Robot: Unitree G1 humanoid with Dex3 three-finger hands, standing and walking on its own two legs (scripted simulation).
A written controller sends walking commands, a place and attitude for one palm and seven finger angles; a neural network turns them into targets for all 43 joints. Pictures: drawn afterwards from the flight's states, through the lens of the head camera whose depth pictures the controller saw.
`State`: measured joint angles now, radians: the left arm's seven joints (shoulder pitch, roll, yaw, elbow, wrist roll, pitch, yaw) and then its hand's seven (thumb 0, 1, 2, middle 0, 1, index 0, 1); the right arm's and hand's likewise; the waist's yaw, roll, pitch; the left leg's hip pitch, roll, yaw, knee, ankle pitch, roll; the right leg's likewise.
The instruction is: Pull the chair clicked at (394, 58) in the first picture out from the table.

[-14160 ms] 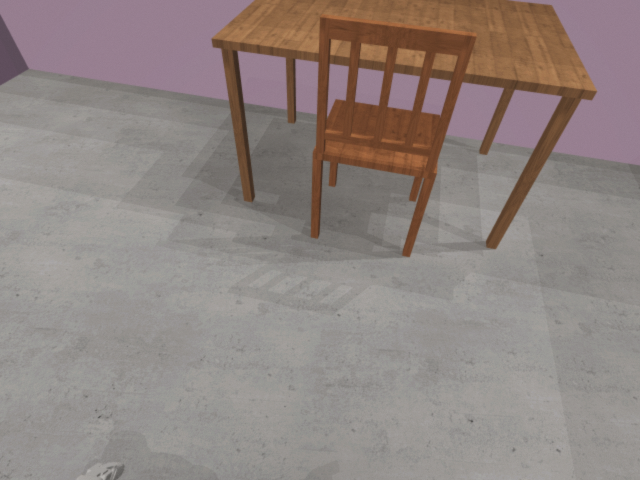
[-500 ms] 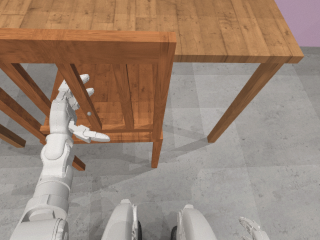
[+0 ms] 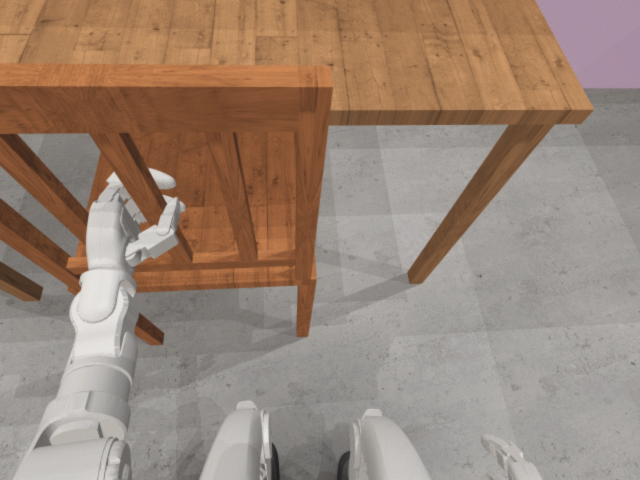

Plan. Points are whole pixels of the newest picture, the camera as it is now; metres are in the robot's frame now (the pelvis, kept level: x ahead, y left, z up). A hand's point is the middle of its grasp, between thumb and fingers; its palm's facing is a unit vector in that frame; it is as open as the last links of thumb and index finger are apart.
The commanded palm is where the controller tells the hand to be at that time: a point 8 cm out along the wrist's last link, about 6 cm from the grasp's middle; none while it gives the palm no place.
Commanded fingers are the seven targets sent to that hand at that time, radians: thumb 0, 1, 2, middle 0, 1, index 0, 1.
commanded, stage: hook a spindle and tug to test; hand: left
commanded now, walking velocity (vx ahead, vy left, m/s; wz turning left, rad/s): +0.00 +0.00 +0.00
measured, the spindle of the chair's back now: (155, 208) +0.44 +0.21 +0.02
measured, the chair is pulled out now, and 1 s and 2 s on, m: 0.00 0.04 0.16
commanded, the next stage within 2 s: step backward, pulling the chair out in 0.60 s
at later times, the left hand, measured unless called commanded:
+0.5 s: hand (167, 243) +0.39 +0.18 +0.02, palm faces +0.07 -1.00 -0.03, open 5.7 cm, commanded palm +0.35 +0.23 +0.02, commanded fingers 0.00 0.90 0.90 -0.50 -1.45 -0.50 -1.45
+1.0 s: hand (166, 247) +0.38 +0.18 +0.04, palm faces +0.16 -0.98 -0.10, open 5.5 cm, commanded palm +0.34 +0.22 +0.03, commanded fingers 0.00 0.90 0.90 -0.50 -1.45 -0.50 -1.45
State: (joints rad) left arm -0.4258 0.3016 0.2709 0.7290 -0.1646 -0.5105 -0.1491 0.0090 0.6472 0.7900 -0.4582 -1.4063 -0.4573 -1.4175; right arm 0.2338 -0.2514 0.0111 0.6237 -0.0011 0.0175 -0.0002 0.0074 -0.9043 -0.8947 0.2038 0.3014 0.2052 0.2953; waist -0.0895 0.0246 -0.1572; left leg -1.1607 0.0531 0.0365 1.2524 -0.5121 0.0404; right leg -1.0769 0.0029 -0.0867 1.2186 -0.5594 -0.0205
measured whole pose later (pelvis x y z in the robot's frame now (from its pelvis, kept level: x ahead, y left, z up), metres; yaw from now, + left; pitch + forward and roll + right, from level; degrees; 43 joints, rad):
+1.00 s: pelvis +0.03 +0.01 +0.09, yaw -1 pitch +11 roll -2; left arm -0.28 0.20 0.13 0.77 -0.10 -0.26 0.10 0.08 0.70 0.76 -0.28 -1.11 -0.46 -1.45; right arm 0.23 -0.22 0.03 0.60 0.05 0.12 -0.11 0.01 -0.90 -0.89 0.21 0.30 0.21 0.30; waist -0.06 -0.01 -0.02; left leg -0.58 0.03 0.09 0.71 -0.33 0.05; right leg -0.52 0.00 -0.04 0.69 -0.33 0.02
